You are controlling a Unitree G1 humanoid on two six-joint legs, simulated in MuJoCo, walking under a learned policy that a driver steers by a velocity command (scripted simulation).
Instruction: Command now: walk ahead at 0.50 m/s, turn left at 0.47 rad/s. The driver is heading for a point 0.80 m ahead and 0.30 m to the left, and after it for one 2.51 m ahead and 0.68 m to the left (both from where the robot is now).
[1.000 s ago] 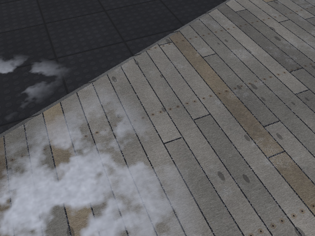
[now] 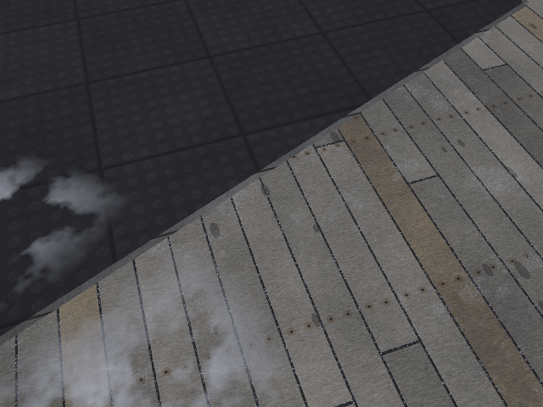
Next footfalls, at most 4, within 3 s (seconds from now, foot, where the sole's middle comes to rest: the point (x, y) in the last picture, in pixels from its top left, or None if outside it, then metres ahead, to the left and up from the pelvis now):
0.42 left None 0.34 0.18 -0.77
0.92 right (247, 324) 0.69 0.12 -0.77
1.40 left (134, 296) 0.79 0.43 -0.77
1.68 right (225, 272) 0.86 0.18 -0.77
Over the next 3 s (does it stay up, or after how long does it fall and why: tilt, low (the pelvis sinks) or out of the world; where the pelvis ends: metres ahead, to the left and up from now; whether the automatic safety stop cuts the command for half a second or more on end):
stays up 0.79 0.28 0.00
